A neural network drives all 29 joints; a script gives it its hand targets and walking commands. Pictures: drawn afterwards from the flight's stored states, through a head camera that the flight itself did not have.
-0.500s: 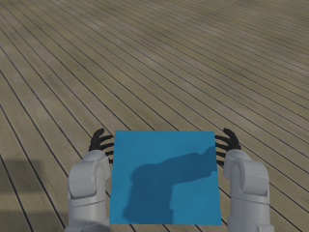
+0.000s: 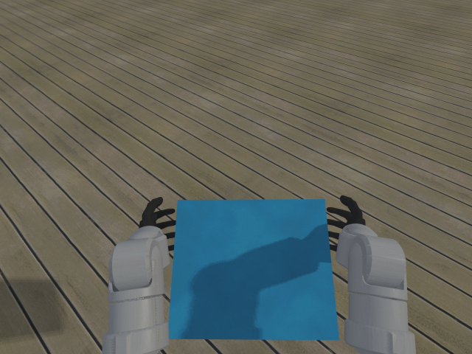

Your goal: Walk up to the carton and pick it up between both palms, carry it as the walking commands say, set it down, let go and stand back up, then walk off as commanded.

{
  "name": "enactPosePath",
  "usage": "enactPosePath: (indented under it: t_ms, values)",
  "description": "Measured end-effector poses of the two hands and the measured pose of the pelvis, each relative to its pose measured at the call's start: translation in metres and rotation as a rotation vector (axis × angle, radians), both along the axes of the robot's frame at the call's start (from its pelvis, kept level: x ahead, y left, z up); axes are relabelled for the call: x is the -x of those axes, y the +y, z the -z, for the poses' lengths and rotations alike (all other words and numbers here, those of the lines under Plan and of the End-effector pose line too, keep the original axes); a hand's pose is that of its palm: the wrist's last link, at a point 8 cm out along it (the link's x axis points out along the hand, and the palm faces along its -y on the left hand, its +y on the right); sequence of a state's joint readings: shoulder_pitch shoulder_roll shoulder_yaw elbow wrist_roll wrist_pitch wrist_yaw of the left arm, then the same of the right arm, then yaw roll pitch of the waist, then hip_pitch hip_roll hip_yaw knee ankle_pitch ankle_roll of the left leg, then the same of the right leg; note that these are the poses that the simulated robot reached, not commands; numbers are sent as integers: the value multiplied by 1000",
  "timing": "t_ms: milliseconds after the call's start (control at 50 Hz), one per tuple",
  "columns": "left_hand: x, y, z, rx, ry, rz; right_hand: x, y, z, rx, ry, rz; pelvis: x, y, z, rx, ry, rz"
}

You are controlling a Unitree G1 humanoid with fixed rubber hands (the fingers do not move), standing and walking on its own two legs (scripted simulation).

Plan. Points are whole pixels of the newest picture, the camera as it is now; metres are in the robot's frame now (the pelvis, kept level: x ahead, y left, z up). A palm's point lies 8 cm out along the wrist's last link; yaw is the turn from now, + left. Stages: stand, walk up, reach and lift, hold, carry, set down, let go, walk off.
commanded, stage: carry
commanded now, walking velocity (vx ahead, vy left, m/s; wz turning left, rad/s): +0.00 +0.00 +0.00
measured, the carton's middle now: (250, 265) +0.29 +0.00 -0.03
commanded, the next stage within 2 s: hold in 1.08 s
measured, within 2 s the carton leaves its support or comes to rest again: neither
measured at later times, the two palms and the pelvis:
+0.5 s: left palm (155, 229) +0.30 +0.16 +0.09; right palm (353, 229) +0.29 -0.17 +0.09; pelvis +0.01 +0.00 +0.00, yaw +0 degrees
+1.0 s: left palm (160, 224) +0.32 +0.16 +0.07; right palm (348, 221) +0.32 -0.17 +0.08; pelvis +0.03 -0.01 +0.00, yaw +0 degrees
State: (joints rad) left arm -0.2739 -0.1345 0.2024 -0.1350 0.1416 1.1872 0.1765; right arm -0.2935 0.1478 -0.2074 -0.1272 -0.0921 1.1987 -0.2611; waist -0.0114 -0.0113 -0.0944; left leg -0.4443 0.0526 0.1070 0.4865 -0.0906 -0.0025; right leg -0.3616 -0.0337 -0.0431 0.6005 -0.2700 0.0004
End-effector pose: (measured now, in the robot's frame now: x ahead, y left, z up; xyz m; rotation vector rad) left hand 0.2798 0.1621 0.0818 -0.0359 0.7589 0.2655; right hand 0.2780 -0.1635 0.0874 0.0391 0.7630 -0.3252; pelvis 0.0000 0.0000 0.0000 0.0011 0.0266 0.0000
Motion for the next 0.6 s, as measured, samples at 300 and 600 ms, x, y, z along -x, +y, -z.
enactPosePath:
  t_ms: [300, 600]
  values:
    - [0, 9, -5, -5, -9, -29, -6, 8, 1, -12, -12, -26, -2, 4, 0, 6, 11, -5]
    - [-24, -8, -3, 0, -22, -2, -23, -8, 0, -11, -27, -1, -21, -3, -1, -4, 19, 2]
